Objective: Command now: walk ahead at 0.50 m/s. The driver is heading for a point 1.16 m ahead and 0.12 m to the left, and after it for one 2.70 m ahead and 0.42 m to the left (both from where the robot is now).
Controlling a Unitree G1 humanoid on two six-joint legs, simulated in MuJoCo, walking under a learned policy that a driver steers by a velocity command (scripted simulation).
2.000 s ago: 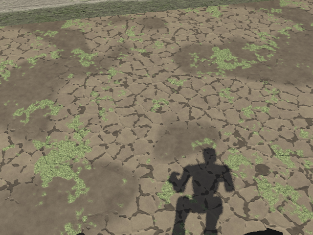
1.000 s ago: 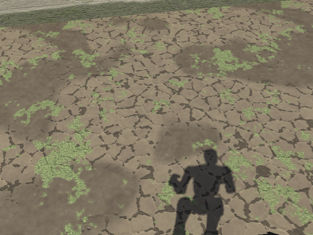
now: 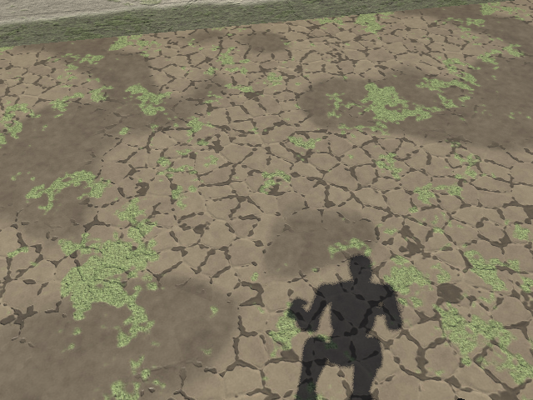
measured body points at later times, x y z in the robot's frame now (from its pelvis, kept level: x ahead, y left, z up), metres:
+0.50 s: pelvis +0.00 +0.00 +0.00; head -0.01 +0.00 +0.45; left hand +0.18 +0.21 -0.07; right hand +0.20 -0.21 -0.07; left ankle -0.02 +0.12 -0.75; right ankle -0.03 -0.13 -0.75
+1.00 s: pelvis +0.00 +0.00 +0.00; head -0.01 +0.00 +0.45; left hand +0.18 +0.21 -0.07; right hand +0.20 -0.21 -0.07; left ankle -0.02 +0.12 -0.75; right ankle -0.03 -0.13 -0.75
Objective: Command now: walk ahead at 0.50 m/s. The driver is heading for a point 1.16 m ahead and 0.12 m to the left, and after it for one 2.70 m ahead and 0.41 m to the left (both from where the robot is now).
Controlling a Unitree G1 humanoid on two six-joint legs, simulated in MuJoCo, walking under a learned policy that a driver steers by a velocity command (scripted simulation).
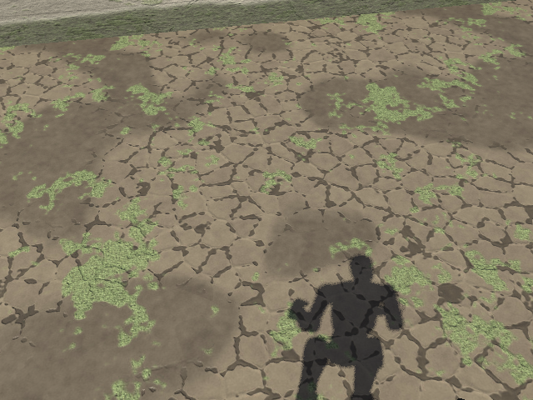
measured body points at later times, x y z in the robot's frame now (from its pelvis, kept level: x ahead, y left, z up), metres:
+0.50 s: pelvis +0.00 +0.00 +0.00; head -0.01 +0.00 +0.45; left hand +0.18 +0.21 -0.07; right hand +0.20 -0.21 -0.07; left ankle -0.01 +0.12 -0.75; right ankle -0.03 -0.13 -0.75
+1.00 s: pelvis +0.01 +0.00 +0.00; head +0.00 +0.00 +0.45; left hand +0.13 +0.24 -0.10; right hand +0.15 -0.24 -0.10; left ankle -0.01 +0.12 -0.75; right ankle -0.03 -0.13 -0.75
